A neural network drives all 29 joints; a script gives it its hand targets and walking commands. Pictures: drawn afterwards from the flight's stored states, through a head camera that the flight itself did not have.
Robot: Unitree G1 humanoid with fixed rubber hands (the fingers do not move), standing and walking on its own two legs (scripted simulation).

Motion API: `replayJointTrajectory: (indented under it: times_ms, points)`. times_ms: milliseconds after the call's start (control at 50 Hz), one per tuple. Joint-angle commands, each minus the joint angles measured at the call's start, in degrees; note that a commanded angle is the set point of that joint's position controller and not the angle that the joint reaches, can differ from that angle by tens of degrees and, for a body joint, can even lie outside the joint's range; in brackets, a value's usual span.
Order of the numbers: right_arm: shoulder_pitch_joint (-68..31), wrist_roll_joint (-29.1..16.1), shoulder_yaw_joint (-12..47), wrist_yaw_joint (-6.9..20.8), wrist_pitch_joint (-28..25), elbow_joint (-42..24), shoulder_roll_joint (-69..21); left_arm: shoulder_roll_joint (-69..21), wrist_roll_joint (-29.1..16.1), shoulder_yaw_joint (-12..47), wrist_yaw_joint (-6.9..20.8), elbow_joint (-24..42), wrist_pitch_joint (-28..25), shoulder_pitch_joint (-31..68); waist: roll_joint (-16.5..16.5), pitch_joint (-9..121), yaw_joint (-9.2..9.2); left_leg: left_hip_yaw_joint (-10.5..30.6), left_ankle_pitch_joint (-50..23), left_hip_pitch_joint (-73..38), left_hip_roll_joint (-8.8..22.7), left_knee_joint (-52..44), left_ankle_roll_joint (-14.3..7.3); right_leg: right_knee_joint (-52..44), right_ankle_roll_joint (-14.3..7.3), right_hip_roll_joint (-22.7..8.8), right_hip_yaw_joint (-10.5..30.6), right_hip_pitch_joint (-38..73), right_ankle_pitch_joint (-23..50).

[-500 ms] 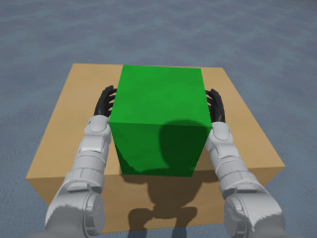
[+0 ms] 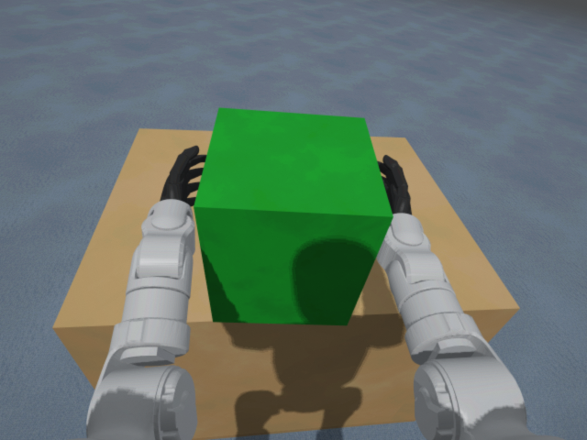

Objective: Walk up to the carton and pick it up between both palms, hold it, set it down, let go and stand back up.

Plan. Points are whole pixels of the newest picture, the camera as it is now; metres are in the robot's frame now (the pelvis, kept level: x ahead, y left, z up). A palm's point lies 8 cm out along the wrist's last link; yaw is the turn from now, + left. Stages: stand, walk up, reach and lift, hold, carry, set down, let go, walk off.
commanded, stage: reach and lift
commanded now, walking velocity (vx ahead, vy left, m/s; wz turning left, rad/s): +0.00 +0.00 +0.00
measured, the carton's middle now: (286, 222) +0.40 +0.00 +0.12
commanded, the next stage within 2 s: hold in 1.46 s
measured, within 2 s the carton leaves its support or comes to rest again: neither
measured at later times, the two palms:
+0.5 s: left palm (176, 192) +0.37 +0.15 +0.19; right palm (406, 199) +0.37 -0.15 +0.20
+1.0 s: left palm (177, 181) +0.37 +0.15 +0.20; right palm (410, 185) +0.38 -0.15 +0.21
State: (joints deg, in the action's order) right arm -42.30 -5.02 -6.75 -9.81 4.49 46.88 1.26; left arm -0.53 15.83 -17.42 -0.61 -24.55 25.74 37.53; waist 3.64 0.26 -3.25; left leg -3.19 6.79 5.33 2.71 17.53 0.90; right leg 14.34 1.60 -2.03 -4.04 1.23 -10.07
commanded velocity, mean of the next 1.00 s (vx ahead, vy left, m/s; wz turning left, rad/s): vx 0.00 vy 0.00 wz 0.00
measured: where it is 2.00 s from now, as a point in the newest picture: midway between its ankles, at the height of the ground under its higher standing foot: outside the picture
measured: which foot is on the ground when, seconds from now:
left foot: down 0.00-1.00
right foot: down 0.00-1.00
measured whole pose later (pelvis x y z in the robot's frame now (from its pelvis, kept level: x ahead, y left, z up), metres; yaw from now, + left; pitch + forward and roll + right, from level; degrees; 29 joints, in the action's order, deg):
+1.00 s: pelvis +0.00 +0.00 +0.00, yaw +0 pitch -6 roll -1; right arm -46.9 -14.7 1.1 -12.4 19.3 38.9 5.6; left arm -0.6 15.7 -18.3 0.0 -12.8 40.4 38.0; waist 2.2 1.9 -5.6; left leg -1.8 7.9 4.8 2.4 18.8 1.1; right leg 15.7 1.5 -1.7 -3.3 1.8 -11.2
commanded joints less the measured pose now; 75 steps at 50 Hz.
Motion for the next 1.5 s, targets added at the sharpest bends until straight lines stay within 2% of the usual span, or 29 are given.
replayJointTrajectory:
  times_ms: [0,160,300,380,540,820,1000,1260,1340,1420,1480]
  points:
    - [-42.3,-1.8,18.1,6.8,-2.2,-18.6,-30.8,-32.6,-6.4,26.4,8.3,9.9,-2.4,41.2,-5.1,24.1,-1.11,0.1,-13.7,-17.5,-3.9,1.4,1.4,-1.1,1.4,5.0,-1.2,-3.8,11.6]
    - [-42.5,-5.2,20.3,6.0,2.2,-20.6,-31.4,-31.4,-6.1,25.5,8.7,12.5,1.8,40.2,-4.0,22.6,-1.21,0.3,-11.9,-15.7,-4.5,1.0,0.2,-0.8,2.0,4.9,-0.7,-2.2,11.6]
    - [-42.3,-8.5,23.5,4.9,5.4,-24.8,-31.9,-31.1,-7.0,26.7,9.0,17.3,4.3,40.1,-3.9,23.0,-1.80,0.9,-14.2,-15.9,-4.7,1.9,0.2,-0.1,2.3,5.2,-0.4,-1.0,14.5]
    - [-42.2,-9.6,23.9,4.6,7.1,-25.6,-32.0,-30.8,-7.3,27.2,9.0,19.1,5.6,41.0,-4.6,22.4,-2.23,1.1,-12.5,-15.5,-4.8,1.6,0.2,-0.2,2.2,5.1,-0.4,-2.0,12.8]
    - [-44.4,-10.0,23.1,5.0,9.2,-25.4,-32.0,-30.9,-7.9,26.8,8.8,18.6,7.3,43.3,-4.5,22.3,-2.14,1.2,-9.3,-15.2,-4.5,0.8,-0.1,-0.5,1.8,5.2,-0.6,-4.3,8.9]
    - [-44.7,-12.6,24.0,4.1,11.6,-25.2,-31.7,-30.4,-8.3,26.3,9.0,19.2,8.7,44.2,-4.7,23.2,-2.53,1.3,-12.9,-15.9,-4.8,2.0,0.6,-0.1,2.1,5.5,-0.2,-2.8,12.9]
    - [-44.7,-15.3,26.6,3.2,13.1,-29.0,-32.2,-30.5,-9.6,28.2,8.8,22.9,9.4,44.5,-5.1,25.1,-2.62,1.8,-16.5,-16.3,-5.1,3.2,1.3,0.7,2.5,5.9,0.1,-1.6,17.0]
    - [-44.7,-17.4,27.4,2.4,16.5,-30.4,-32.3,-30.1,-11.0,28.8,8.3,25.0,11.0,46.0,-5.3,25.4,-2.36,2.2,-15.4,-15.5,-5.1,3.1,1.4,0.6,2.6,6.0,0.8,-2.5,16.1]
    - [-45.3,-17.8,27.2,2.2,17.8,-30.0,-32.1,-29.7,-11.0,28.0,8.6,24.4,12.2,45.9,-4.4,24.3,-2.24,2.1,-13.8,-14.6,-5.1,2.4,1.2,0.2,2.8,6.0,1.0,-2.6,14.7]
    - [-45.2,-18.8,27.6,1.8,18.9,-31.2,-32.0,-29.4,-11.4,28.4,8.7,25.6,13.2,46.0,-4.9,24.8,-2.44,2.2,-15.0,-14.9,-5.1,2.9,1.5,0.4,2.8,6.0,1.1,-2.2,16.1]
    - [-45.5,-18.9,27.0,1.8,19.8,-30.3,-32.0,-29.2,-11.2,27.7,9.0,25.3,13.9,46.6,-4.7,23.7,-2.32,2.1,-12.8,-14.0,-5.1,2.2,1.3,0.0,2.8,5.9,1.2,-2.9,13.7]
